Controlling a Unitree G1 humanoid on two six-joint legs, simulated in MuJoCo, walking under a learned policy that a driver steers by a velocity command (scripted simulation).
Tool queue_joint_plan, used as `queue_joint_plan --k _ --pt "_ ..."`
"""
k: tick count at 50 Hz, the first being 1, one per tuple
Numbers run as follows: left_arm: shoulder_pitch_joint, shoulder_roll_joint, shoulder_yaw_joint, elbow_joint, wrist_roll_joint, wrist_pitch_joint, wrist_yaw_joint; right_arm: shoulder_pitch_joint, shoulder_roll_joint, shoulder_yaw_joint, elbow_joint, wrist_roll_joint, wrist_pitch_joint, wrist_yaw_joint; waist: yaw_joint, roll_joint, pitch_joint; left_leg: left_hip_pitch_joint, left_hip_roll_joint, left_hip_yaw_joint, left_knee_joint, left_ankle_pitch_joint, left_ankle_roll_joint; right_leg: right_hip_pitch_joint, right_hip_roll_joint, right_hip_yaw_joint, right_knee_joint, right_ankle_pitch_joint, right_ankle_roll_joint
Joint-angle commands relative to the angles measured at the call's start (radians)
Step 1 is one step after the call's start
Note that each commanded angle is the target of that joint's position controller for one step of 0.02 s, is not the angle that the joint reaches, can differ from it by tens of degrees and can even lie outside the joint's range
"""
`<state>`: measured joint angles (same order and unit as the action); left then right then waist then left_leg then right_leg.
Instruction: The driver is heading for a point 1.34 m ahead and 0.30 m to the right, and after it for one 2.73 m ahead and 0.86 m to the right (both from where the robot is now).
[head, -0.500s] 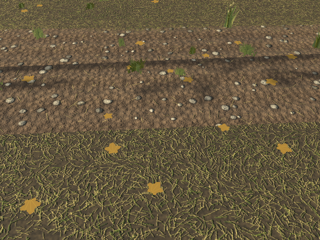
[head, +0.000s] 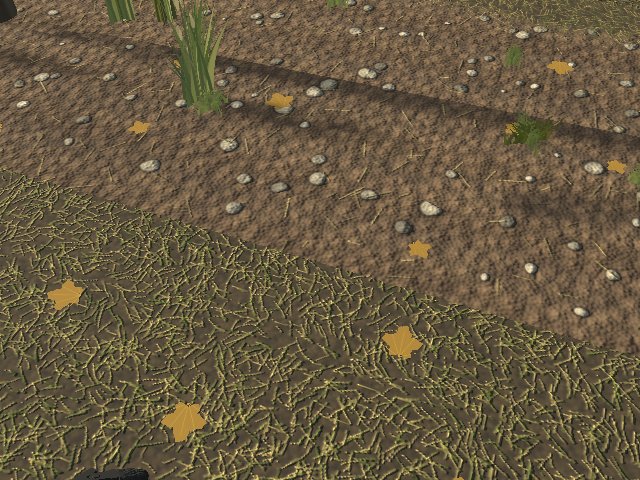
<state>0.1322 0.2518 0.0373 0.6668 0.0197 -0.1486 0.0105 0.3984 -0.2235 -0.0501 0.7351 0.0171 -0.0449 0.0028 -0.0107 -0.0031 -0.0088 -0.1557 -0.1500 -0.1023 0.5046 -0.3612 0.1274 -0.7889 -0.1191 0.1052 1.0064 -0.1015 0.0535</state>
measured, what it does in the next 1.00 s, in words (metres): walks ahead: right foot, then left foot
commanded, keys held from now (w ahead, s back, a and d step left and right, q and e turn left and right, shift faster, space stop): w+shift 0.64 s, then w+e+shift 0.36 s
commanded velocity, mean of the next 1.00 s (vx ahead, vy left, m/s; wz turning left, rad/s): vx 1.00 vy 0.00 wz -0.03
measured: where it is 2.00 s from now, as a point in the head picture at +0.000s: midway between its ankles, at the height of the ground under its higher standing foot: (380, 133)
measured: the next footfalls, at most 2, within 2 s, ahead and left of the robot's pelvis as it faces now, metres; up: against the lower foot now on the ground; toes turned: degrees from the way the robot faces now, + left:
right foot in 0.16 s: +0.37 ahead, -0.18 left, +0.00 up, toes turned +5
left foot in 0.66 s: +0.82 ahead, +0.10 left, +0.00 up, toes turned +6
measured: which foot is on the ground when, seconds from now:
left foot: down 0.00-0.16, up 0.18-0.64, down 0.66-1.00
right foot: up 0.00-0.14, down 0.16-0.64, up 0.66-1.00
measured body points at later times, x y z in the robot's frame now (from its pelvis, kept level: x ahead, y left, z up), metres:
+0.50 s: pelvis +0.44 -0.06 +0.01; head +0.46 -0.06 +0.46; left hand +0.35 +0.18 -0.12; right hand +0.72 -0.25 -0.05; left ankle +0.66 +0.11 -0.66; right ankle +0.33 -0.18 -0.73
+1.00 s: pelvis +0.91 +0.02 +0.00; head +0.91 +0.01 +0.44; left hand +1.13 +0.25 -0.08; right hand +0.85 -0.25 -0.14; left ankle +0.78 +0.10 -0.73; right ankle +1.12 -0.15 -0.65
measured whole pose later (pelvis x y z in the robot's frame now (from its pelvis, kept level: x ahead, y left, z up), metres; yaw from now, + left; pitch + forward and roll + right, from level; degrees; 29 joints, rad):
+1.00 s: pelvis +0.91 +0.02 +0.00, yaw -7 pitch -1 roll +4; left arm 0.13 0.30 0.05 0.72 -0.04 -0.05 -0.03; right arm 0.44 -0.26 -0.06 0.90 -0.02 -0.12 0.01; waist -0.09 -0.04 0.03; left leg 0.16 -0.09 0.23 0.22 -0.37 0.04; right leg -0.84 -0.12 0.02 0.95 0.11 -0.07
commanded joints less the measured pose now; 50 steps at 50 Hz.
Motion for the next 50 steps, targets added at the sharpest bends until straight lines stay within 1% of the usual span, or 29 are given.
queue_joint_plan --k 1,3,5,6,7,8,9,10,11,12,13,14,17,22,27,30,31,32,33,34,35,36,37,38,39,40,42,46,50 --pt "0.014 0.03 0.007 -0.045 0.001 -0.001 -0.02 -0.115 -0.14 -0.047 -0.073 0.02 -0.046 -0.022 0.03 0.003 0.053 -0.497 0.143 -0.102 -0.284 0.108 0.133 0.564 0.064 -0.103 -0.302 0.399 0.002" --pt "-0.096 0.067 0.013 -0.089 -0.041 0.012 -0.018 -0.059 -0.16 -0.056 -0.048 0.017 -0.054 -0.016 -0.008 0.059 0.092 -0.287 0.196 -0.162 -0.302 0.119 0.123 0.469 0.067 -0.074 -0.415 0.316 -0.003" --pt "-0.109 0.128 0.033 -0.102 -0.049 0.012 -0.021 -0.021 -0.167 -0.062 -0.033 0.009 -0.045 -0.013 0.002 0.085 0.097 -0.051 0.249 -0.196 -0.233 0.312 0.099 0.401 0.072 -0.078 -0.469 0.186 -0.031" --pt "-0.032 0.167 0.052 -0.085 -0.051 0.012 -0.021 -0.017 -0.182 -0.065 -0.032 -0.004 -0.033 -0.009 0.043 0.098 0.048 0.045 0.265 -0.19 -0.129 0.559 0.079 0.441 0.098 -0.101 -0.454 0.099 -0.057" --pt "0.129 0.211 0.075 -0.051 -0.059 0.019 -0.016 -0.041 -0.193 -0.062 -0.037 -0.029 -0.023 0.002 0.138 0.112 -0.045 0.053 0.253 -0.156 0.072 0.803 0.047 0.595 0.125 -0.143 -0.414 0.021 -0.091" --pt "0.366 0.242 0.079 -0.01 -0.051 0.03 -0.009 -0.082 -0.158 -0.044 -0.059 -0.042 -0.02 0.007 0.252 0.097 -0.193 -0.132 0.225 -0.124 0.407 0.775 0.009 0.921 0.039 -0.068 -0.301 -0.044 -0.128" --pt "0.463 0.336 0.094 0.032 -0.012 0.027 -0.022 0.153 0.003 -0.002 -0.063 0.01 -0.041 0.012 0.133 -0.393 -0.39 -0.467 0.04 -0.072 0.923 0.106 -0.071 1.246 -0.217 0.524 -0.491 -0.46 -0.342" --pt "0.493 0.243 0.073 0.048 -0.017 0.018 -0.039 0.137 -0.044 0.007 -0.039 0.048 -0.047 0.011 0.162 -0.438 -0.407 -0.597 0.048 -0.119 1.0 -0.113 -0.051 1.27 -0.253 0.844 -0.728 -0.762 -0.325" --pt "0.393 0.174 0.056 0.038 -0.023 0.024 -0.032 -0.027 -0.117 -0.009 -0.072 0.06 -0.048 0.011 0.17 -0.283 -0.207 -0.689 0.112 -0.077 1.003 -0.062 -0.032 1.146 -0.237 0.714 -0.74 -0.719 -0.281" --pt "0.332 0.168 0.052 0.036 -0.015 0.032 -0.031 -0.169 -0.124 -0.002 -0.108 0.036 -0.053 0.007 0.163 -0.084 -0.092 -0.663 0.153 -0.037 0.942 -0.012 -0.027 0.984 -0.185 0.558 -0.729 -0.516 -0.252" --pt "0.29 0.169 0.048 0.044 -0.005 0.032 -0.035 -0.224 -0.108 0.001 -0.133 0.013 -0.061 0.008 0.123 -0.034 -0.023 -0.645 0.182 -0.024 0.875 0.015 -0.025 0.855 -0.154 0.464 -0.726 -0.387 -0.26" --pt "0.247 0.136 0.035 0.041 0.004 0.027 -0.035 -0.211 -0.098 -0.003 -0.132 0.005 -0.058 0.012 0.069 -0.05 -0.013 -0.584 0.225 -0.03 0.807 0.05 -0.023 0.765 -0.119 0.388 -0.74 -0.332 -0.255" --pt "0.221 0.086 0.015 0.06 -0.024 0.024 -0.044 -0.184 -0.075 0.0 -0.111 0.011 -0.036 0.018 0.007 -0.07 0.043 -0.564 0.265 -0.007 0.687 0.061 -0.038 0.659 -0.09 0.286 -0.808 -0.254 -0.27" --pt "0.277 0.12 0.016 0.099 -0.032 0.021 -0.02 -0.395 -0.061 0.018 -0.171 -0.011 -0.049 0.029 0.047 -0.029 0.139 -0.597 0.267 0.067 0.359 0.414 -0.095 0.606 -0.047 0.074 -0.916 -0.003 -0.257" --pt "0.392 0.145 0.014 0.16 -0.049 0.033 -0.007 -0.567 -0.073 0.015 -0.218 0.011 -0.068 0.063 0.092 -0.039 0.181 -0.437 0.193 0.122 0.046 0.566 -0.087 0.734 -0.069 -0.043 -0.978 0.146 -0.227" --pt "0.401 0.199 0.025 0.184 -0.027 0.061 -0.001 -0.515 -0.134 -0.011 -0.228 0.014 -0.066 0.065 0.024 -0.135 0.088 -0.354 0.113 0.175 0.032 0.391 -0.042 0.934 -0.114 -0.066 -0.785 0.748 -0.196" --pt "0.394 0.219 0.03 0.192 -0.012 0.075 0.003 -0.398 -0.171 -0.03 -0.209 0.021 -0.056 0.055 -0.05 -0.179 0.007 -0.238 0.09 0.185 0.056 0.32 -0.015 0.965 -0.125 -0.074 -0.631 0.965 -0.187" --pt "0.35 0.232 0.033 0.189 -0.003 0.091 0.008 -0.181 -0.205 -0.051 -0.154 0.026 -0.043 0.038 -0.175 -0.183 -0.101 0.011 0.091 0.193 0.047 0.326 0.013 0.878 -0.106 -0.109 -0.384 1.055 -0.16" --pt "0.344 0.174 0.014 0.156 0.011 0.092 0.014 0.062 -0.256 -0.063 -0.089 0.012 -0.029 0.018 -0.248 -0.088 -0.264 0.444 0.278 -0.036 0.149 0.206 0.036 0.549 -0.063 -0.073 -0.02 0.705 -0.147" --pt "0.528 -0.039 -0.043 0.137 -0.022 0.062 -0.008 0.086 -0.332 -0.073 -0.069 -0.012 -0.051 0.034 -0.088 0.331 -0.476 0.783 0.532 -0.615 -0.019 -0.296 0.199 0.157 0.145 0.024 0.353 -0.343 -0.112" --pt "0.415 0.098 -0.014 0.14 -0.078 0.035 -0.007 0.11 -0.214 -0.054 -0.053 -0.017 -0.056 0.032 -0.159 0.285 -0.452 0.72 0.51 -0.761 -0.219 -0.446 0.144 0.072 0.116 0.084 0.433 -0.335 -0.145" --pt "0.243 0.152 0.006 0.091 -0.106 0.026 -0.004 0.042 -0.168 -0.041 -0.043 -0.022 -0.061 0.025 -0.163 0.205 -0.223 0.552 0.49 -0.559 -0.222 -0.294 0.097 -0.004 0.076 0.05 0.444 -0.277 -0.146" --pt "0.167 0.134 0.001 0.069 -0.091 0.021 -0.001 -0.022 -0.162 -0.038 -0.034 -0.028 -0.068 0.026 -0.125 0.049 -0.123 0.371 0.461 -0.425 -0.24 -0.115 0.074 0.025 0.033 0.04 0.391 -0.208 -0.145" --pt "0.145 0.115 0.006 0.067 -0.068 0.028 -0.003 -0.073 -0.134 -0.033 -0.022 -0.041 -0.077 0.032 -0.073 0.009 -0.049 0.221 0.425 -0.308 -0.257 -0.003 0.059 0.068 -0.002 0.037 0.341 -0.156 -0.14" --pt "0.198 0.098 0.01 0.075 -0.07 0.047 -0.01 -0.108 -0.094 -0.023 -0.009 -0.056 -0.088 0.034 -0.015 0.053 -0.041 0.128 0.406 -0.23 -0.275 0.053 0.052 0.134 -0.038 0.053 0.321 -0.114 -0.135" --pt "0.226 0.08 0.011 0.089 -0.076 0.069 -0.016 -0.133 -0.063 -0.018 0.004 -0.046 -0.093 0.038 0.009 0.072 -0.025 0.075 0.387 -0.155 -0.299 0.101 0.042 0.167 -0.057 0.049 0.303 -0.107 -0.13" --pt "0.217 0.053 0.012 0.089 -0.078 0.104 -0.02 -0.164 -0.063 -0.02 0.029 -0.019 -0.095 0.037 0.035 0.067 0.05 -0.015 0.378 -0.021 -0.345 0.185 0.013 0.14 -0.081 0.035 0.275 -0.106 -0.12" --pt "0.071 0.06 0.009 0.033 -0.067 0.109 -0.029 -0.164 -0.105 -0.024 0.047 -0.041 -0.099 0.014 0.023 0.029 0.157 -0.076 0.308 0.205 -0.403 0.402 -0.04 0.06 -0.044 -0.01 0.086 0.145 -0.103" --pt "-0.074 0.06 0.003 -0.021 -0.059 0.087 -0.07 -0.068 -0.163 -0.024 0.069 -0.037 -0.092 -0.015 -0.028 -0.038 0.18 0.059 0.302 0.323 -0.406 0.634 -0.107 0.073 0.022 -0.156 -0.165 0.32 -0.139"
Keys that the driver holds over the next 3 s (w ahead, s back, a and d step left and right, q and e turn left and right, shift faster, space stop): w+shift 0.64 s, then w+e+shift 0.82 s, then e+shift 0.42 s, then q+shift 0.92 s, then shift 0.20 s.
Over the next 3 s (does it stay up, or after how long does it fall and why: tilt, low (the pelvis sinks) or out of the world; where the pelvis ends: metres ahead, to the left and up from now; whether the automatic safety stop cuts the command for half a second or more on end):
stays up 1.66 -0.23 0.01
